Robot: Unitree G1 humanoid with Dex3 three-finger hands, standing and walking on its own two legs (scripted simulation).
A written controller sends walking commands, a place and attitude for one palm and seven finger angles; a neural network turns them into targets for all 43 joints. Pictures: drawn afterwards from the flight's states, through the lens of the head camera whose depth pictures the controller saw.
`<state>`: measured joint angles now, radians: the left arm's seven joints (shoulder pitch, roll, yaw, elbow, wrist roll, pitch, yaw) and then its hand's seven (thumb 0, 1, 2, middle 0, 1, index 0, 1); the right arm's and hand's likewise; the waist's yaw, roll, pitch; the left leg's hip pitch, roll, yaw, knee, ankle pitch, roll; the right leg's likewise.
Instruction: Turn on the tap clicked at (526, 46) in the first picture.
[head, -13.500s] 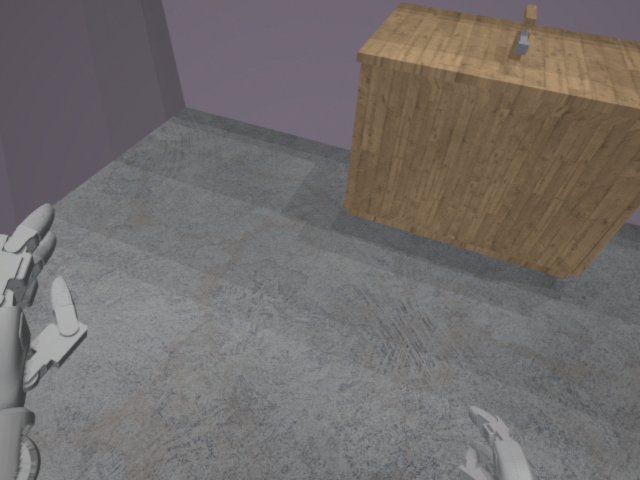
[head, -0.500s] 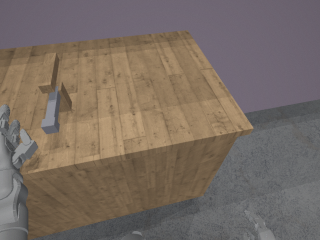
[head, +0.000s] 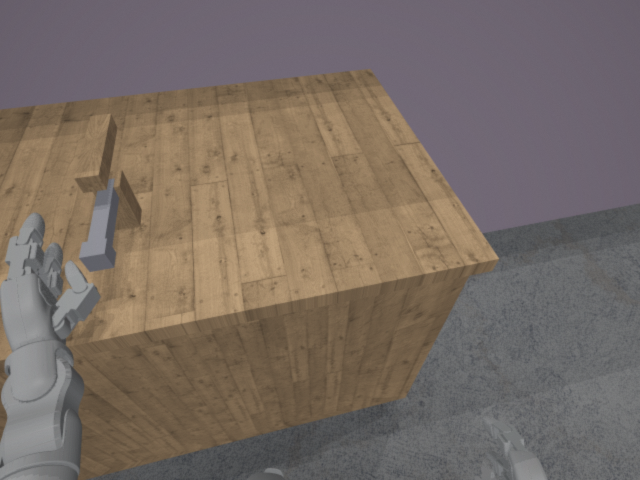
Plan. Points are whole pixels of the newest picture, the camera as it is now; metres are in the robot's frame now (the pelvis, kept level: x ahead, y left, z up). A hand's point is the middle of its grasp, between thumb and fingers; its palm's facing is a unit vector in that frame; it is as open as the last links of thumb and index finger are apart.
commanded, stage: push the lever round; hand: left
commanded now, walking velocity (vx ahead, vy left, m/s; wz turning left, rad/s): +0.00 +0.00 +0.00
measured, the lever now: (98, 255) +0.34 +0.30 +0.10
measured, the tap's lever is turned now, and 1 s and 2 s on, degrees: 0 24 47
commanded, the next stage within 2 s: none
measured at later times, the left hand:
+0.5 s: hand (119, 286) +0.31 +0.27 +0.09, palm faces +0.58 -0.81 -0.08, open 7.7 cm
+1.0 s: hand (151, 272) +0.33 +0.24 +0.09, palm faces +0.66 -0.75 -0.07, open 7.7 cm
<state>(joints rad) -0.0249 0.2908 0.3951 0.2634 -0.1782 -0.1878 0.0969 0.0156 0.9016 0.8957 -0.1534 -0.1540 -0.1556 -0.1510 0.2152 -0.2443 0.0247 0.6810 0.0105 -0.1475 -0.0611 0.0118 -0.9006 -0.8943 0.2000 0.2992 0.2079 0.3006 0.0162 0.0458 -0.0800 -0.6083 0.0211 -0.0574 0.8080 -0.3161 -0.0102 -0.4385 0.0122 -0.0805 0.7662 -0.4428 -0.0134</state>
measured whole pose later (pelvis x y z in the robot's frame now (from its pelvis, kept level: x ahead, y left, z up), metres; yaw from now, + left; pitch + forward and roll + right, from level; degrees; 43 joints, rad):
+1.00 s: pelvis +0.01 -0.01 +0.00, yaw +0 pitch +6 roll -1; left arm -0.10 0.13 0.24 0.25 -0.05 -0.13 0.47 0.02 0.92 0.91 -0.15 -0.15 -0.16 -0.15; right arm 0.20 -0.23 0.01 0.67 -0.02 -0.06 -0.04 0.01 -0.90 -0.89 0.20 0.30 0.21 0.30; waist 0.01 0.04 -0.10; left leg -0.59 0.02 -0.06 0.80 -0.32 -0.02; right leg -0.42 0.01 -0.08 0.78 -0.46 -0.02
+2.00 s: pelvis +0.00 -0.01 +0.00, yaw +1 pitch +8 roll -2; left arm -0.39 -0.01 0.22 0.48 0.07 -0.06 0.83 0.04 0.93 0.91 -0.15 -0.15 -0.15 -0.15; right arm 0.17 -0.20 -0.02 0.73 -0.07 0.03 0.02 0.01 -0.90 -0.89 0.20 0.30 0.21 0.30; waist -0.01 0.04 -0.12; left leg -0.63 0.02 -0.08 0.82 -0.32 -0.03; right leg -0.46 0.02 -0.10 0.79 -0.46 -0.03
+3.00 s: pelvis +0.00 -0.03 -0.01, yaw +0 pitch +11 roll -1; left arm -0.64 0.04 0.39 0.77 0.13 -0.10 0.91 0.02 0.90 0.90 -0.15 -0.15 -0.10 -0.14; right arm 0.23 -0.20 -0.04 0.76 -0.10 0.04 0.04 0.01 -0.90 -0.89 0.20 0.30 0.21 0.30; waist -0.07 0.04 -0.15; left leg -0.71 0.04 -0.08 0.84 -0.32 -0.04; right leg -0.56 0.03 -0.10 0.84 -0.47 -0.05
